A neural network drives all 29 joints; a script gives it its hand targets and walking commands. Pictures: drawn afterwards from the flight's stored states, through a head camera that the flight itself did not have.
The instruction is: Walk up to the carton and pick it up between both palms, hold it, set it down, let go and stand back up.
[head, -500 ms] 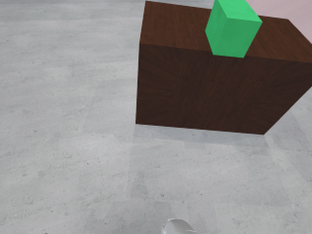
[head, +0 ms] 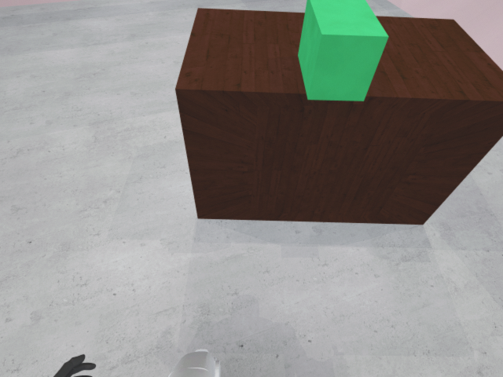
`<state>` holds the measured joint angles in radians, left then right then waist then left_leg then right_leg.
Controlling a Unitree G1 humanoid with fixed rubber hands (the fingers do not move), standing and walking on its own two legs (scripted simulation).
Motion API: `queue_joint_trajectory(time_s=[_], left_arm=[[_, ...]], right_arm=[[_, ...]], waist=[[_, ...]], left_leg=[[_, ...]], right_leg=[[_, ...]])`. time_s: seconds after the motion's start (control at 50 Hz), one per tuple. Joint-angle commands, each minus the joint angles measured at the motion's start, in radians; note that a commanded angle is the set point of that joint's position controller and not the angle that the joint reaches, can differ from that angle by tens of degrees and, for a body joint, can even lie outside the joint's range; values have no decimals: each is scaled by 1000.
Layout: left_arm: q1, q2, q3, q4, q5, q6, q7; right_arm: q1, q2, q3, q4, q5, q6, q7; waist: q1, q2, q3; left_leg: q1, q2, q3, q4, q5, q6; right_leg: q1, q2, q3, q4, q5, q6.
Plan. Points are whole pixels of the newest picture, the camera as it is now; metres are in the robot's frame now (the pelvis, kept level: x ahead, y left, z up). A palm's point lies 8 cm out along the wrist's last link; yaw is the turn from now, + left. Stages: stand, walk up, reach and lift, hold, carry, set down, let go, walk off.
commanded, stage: walk up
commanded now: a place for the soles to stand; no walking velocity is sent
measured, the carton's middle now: (335, 47) +0.98 -0.18 +0.04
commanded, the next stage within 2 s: none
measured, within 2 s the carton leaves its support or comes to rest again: neither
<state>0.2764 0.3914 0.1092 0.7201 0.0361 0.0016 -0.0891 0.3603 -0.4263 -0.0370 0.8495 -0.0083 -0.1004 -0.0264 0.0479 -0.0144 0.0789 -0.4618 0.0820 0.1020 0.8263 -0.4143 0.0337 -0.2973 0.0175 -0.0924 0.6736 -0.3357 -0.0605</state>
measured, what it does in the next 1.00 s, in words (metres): steps to the right: left foot, then right foot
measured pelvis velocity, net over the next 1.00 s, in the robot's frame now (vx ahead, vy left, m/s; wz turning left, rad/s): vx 0.14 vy -0.16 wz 0.09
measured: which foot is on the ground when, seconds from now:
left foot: up 0.00-0.02, down 0.04-0.38, up 0.40-0.82, down 0.84-1.00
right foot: down 0.00-0.04, up 0.06-0.34, down 0.36-1.00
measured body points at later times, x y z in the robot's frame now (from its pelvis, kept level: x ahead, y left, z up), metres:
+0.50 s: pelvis +0.11 -0.15 -0.02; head +0.13 -0.16 +0.43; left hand +0.22 +0.18 -0.11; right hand +0.13 -0.51 -0.13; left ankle +0.11 +0.02 -0.66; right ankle +0.15 -0.26 -0.72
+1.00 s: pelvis +0.14 -0.16 -0.02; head +0.19 -0.17 +0.42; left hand +0.19 +0.17 -0.13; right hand +0.30 -0.46 -0.14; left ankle +0.19 -0.03 -0.72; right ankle +0.16 -0.29 -0.72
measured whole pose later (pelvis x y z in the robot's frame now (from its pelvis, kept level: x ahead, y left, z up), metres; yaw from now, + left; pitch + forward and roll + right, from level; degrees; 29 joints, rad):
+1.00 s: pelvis +0.14 -0.16 -0.02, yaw +5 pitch -3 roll +1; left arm 0.18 0.40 0.05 0.90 0.00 -0.04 0.03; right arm 0.13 -0.41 -0.04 0.85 -0.01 -0.01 0.00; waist 0.03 0.02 0.18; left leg -0.43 0.00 0.01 0.85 -0.36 0.02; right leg -0.38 -0.06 -0.03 0.91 -0.55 -0.03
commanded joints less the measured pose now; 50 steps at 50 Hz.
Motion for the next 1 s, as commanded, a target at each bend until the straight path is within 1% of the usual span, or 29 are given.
queue_joint_trajectory(time_s=[0.0, 0.02, 0.04, 0.06, 0.08, 0.12, 0.14, 0.22, 0.26, 0.3, 0.34, 0.36, 0.38, 0.4, 0.42, 0.44, 0.5, 0.52, 0.56, 0.58, 0.62, 0.68, 0.76, 0.82, 0.86, 0.88, 0.92, 0.96, 0.98], left_arm=[[-122, 205, 44, -139, -9, 8, 3], [-137, 132, 24, -162, 0, 7, 5], [-100, 173, 34, -167, 5, 21, 15], [-61, 300, 61, -112, 19, 35, 16], [-59, 282, 66, -113, 11, 25, 6], [-51, 258, 84, -77, 7, 21, -1], [7, 271, 78, -29, 4, 23, -1], [-14, 270, 96, -15, -1, 29, -23], [-136, 252, 87, -42, 5, 21, -22], [-17, 234, 86, -6, -9, 14, -19], [133, 233, 100, 84, -15, -16, 3], [241, 326, 121, 130, -3, -26, 22], [248, 421, 118, 71, -7, -34, 32], [103, 424, 109, 62, -19, -29, 31], [58, 388, 98, 26, -31, -37, 45], [19, 315, 67, 22, -32, -44, 64], [-19, 293, 42, 28, -37, -62, 87], [13, 295, 43, 40, -31, -74, 93], [70, 294, 32, 69, -41, -88, 117], [50, 285, 34, 61, -46, -91, 118], [42, 282, 29, 58, -48, -88, 130], [18, 302, 24, 67, -49, -89, 148], [2, 304, 25, 68, -28, -83, 145], [-20, 240, -11, 66, -28, -74, 135], [-31, 192, -28, 75, -58, -64, 136], [-95, 226, -27, 76, -45, -60, 140], [-61, 233, -6, 112, -33, -57, 132], [43, 211, -8, 181, -46, -71, 132], [91, 226, 5, 201, -40, -75, 135]], right_arm=[[293, -278, -117, 11, -14, -32, -38], [391, -342, -144, 25, -40, -30, -52], [308, -426, -152, -49, -26, -38, -55], [180, -434, -159, -68, -5, -39, -63], [91, -393, -138, -86, 3, -37, -63], [72, -347, -123, -75, -13, -37, -64], [79, -344, -115, -60, -11, -43, -60], [38, -389, -139, -81, -27, -43, -41], [122, -399, -141, -64, -27, -34, -41], [-1, -417, -139, -80, -36, -29, -25], [7, -296, -104, -84, -44, -8, -17], [-4, -183, -63, -85, -37, 7, -20], [-70, -176, -62, -149, -14, 5, -34], [-108, -249, -69, -123, 7, 14, -47], [-8, -299, -79, -56, 16, 9, -39], [61, -251, -69, -17, 19, 4, -33], [78, -227, -53, 8, 2, 14, -17], [79, -210, -57, 15, -1, 28, -9], [-50, -217, -57, -15, 0, 46, -7], [-46, -187, -47, -34, 3, 58, 0], [-48, -195, -54, -27, 0, 72, 10], [-88, -185, -66, -30, 2, 97, 24], [-169, -141, -69, -67, 6, 102, 40], [-60, -176, -78, -24, -11, 73, 33], [-80, -274, -102, -43, -4, 71, 19], [-112, -269, -103, -54, 10, 71, 14], [-150, -212, -69, -44, 6, 71, 7], [-261, -227, -68, -61, -1, 81, 10], [-290, -210, -55, -66, -7, 88, 10]], waist=[[-154, 22, -97], [-197, 227, -101], [-158, 232, -87], [-113, 60, -86], [-63, 45, 7], [-43, 168, 65], [-47, 123, 47], [-39, 170, -12], [-106, 146, 39], [-18, 317, -19], [50, 84, -63], [115, -236, -53], [120, -427, -47], [86, -227, 10], [29, -85, 2], [-14, -103, -3], [-39, -99, -38], [-39, -144, -67], [-1, -33, 7], [-14, -136, 11], [-25, -89, -59], [-32, -46, -42], [-20, -146, -59], [-83, -51, -189], [-96, 219, -234], [-97, 226, -215], [-57, 91, -142], [1, 201, -127], [25, 79, -137]], left_leg=[[531, 8, -92, -268, 133, 37], [594, 185, -370, -388, -67, 103], [500, 431, -840, -595, -298, 216], [389, 482, -876, -613, -470, 274], [271, 398, -697, -547, -340, 261], [138, 341, -507, -523, -246, 225], [96, 312, -421, -508, -127, 205], [125, 277, -318, -422, -197, 190], [75, 279, -387, -421, -210, 203], [90, 245, -226, -349, -171, 175], [-159, 130, -76, -71, -110, 103], [-329, 19, 25, 341, -94, 53], [-475, -101, -73, 506, -206, 20], [-395, -35, -248, 529, -180, 19], [-384, -23, -222, 498, -86, 21], [-348, -19, -196, 480, -16, 8], [-175, -19, -178, 350, -26, 2], [-167, -22, -175, 318, -26, -2], [-190, -12, -230, 224, 2, 0], [-210, -11, -226, 203, -25, 5], [-123, -45, -173, 164, 60, 17], [-107, -64, -157, 212, 76, 14], [-4, -44, -113, 38, -7, 26], [307, -92, -79, -180, 225, 75], [383, 197, -546, -309, 453, 253], [294, 230, -664, -320, 402, 305], [235, 217, -502, -282, 462, 284], [71, 121, -348, -212, 445, 181], [28, 66, -298, -134, 382, 119]], right_leg=[[-371, -132, 131, 59, -77, -73], [-513, -14, 33, 315, -149, -16], [-598, 12, 162, 501, -225, 21], [-517, -88, 256, 575, -249, 34], [-481, -114, 276, 565, -161, 44], [-433, -147, 239, 524, -114, 53], [-353, -144, 199, 505, -58, 58], [-278, -112, 144, 346, -163, 38], [-318, -100, 90, 300, -192, 46], [-232, -90, 44, 172, -105, 25], [130, 1, -27, 39, -105, 25], [216, -94, 194, -123, -335, 5], [140, -377, 792, -427, -404, -114], [28, -466, 847, -447, -450, -196], [109, -420, 692, -366, -210, -161], [123, -361, 521, -279, 93, -114], [66, -337, 321, -182, 431, -152], [116, -344, 339, -162, 472, -137], [130, -377, 335, -145, 669, -119], [160, -411, 300, -129, 771, -145], [151, -365, 282, -107, 899, -89], [105, -389, 257, -112, 854, -68], [62, -361, 203, -45, 718, -127], [-33, -261, 42, 159, 550, -60], [-218, -88, 10, 379, 9, 47], [-169, -77, 91, 339, -346, 30], [-154, -94, 105, 308, -330, 31], [28, -71, 62, 70, -84, 21], [117, -78, 78, -68, 19, 15]])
